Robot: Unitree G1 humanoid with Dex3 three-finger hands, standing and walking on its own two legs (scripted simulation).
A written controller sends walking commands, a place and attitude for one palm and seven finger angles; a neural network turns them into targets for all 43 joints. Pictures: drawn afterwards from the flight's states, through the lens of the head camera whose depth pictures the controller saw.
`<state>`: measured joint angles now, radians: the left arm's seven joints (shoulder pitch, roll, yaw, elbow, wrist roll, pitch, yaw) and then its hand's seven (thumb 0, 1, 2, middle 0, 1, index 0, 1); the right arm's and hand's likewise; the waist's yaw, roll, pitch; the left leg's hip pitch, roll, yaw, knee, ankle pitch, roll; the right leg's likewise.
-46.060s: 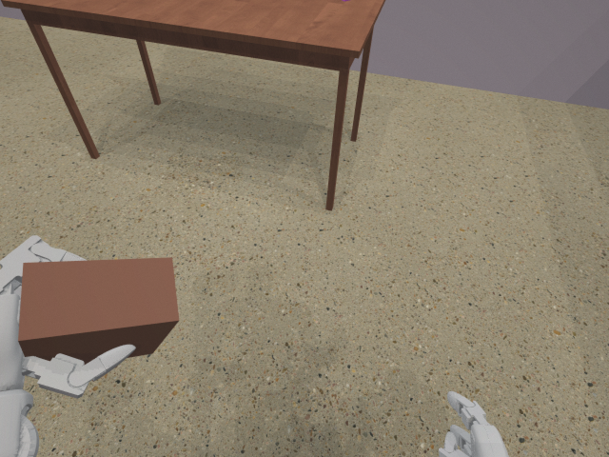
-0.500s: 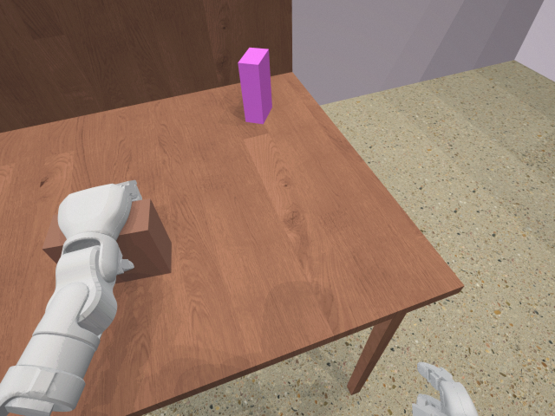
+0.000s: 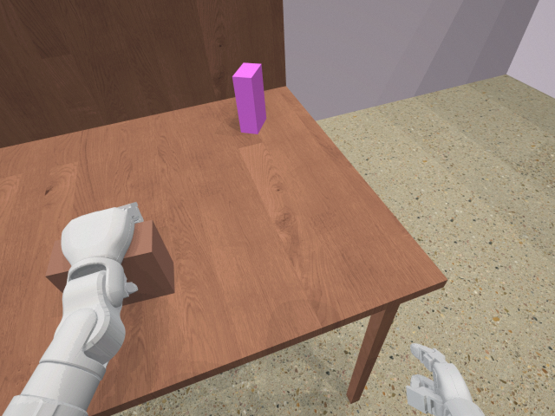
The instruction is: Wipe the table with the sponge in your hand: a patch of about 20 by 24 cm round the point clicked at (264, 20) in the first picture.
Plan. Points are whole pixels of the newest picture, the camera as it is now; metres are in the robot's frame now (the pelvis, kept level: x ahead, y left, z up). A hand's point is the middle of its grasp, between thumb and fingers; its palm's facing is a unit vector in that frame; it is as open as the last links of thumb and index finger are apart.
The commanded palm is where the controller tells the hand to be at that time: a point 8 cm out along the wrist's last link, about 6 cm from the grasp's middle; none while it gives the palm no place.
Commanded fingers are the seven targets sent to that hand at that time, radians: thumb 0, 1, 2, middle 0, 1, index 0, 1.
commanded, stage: wipe back along the first lane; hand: left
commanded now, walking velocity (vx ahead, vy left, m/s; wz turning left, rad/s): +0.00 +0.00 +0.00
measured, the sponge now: (123, 275) +0.29 +0.30 +0.04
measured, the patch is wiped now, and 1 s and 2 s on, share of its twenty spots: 1.00 1.00 1.00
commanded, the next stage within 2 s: lift the sponge slowly off the table in 0.86 s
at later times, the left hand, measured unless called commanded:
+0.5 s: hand (121, 289) +0.24 +0.25 +0.08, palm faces +0.07 -0.08 -0.99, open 10.2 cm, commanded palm +0.20 +0.24 +0.12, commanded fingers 0.00 0.10 1.30 -1.20 -1.60 -1.20 -1.60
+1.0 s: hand (116, 323) +0.20 +0.24 +0.08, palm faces +0.09 -0.10 -0.99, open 10.2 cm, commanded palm +0.16 +0.22 +0.12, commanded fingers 0.00 0.10 1.30 -1.20 -1.60 -1.20 -1.60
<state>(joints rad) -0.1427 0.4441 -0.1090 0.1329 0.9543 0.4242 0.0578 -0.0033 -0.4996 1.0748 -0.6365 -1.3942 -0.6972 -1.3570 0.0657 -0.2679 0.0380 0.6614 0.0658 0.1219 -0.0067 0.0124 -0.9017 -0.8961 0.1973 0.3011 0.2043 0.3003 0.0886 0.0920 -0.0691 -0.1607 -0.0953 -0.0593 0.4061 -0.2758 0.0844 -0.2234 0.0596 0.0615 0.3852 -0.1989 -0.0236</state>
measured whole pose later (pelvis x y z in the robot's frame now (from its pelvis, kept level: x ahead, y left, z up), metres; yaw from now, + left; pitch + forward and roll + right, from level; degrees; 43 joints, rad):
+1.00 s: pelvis -0.02 -0.03 +0.00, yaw -2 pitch -1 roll +0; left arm 0.28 0.42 -0.08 -0.27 0.92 0.45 0.10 0.00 -0.49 1.07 -0.63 -1.40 -0.69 -1.36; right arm 0.04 -0.26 0.02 0.66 0.06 0.10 -0.01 0.01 -0.90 -0.90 0.20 0.30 0.20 0.30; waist 0.10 0.11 -0.06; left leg -0.14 -0.06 -0.03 0.46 -0.30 0.05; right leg -0.22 0.10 0.08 0.45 -0.21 -0.05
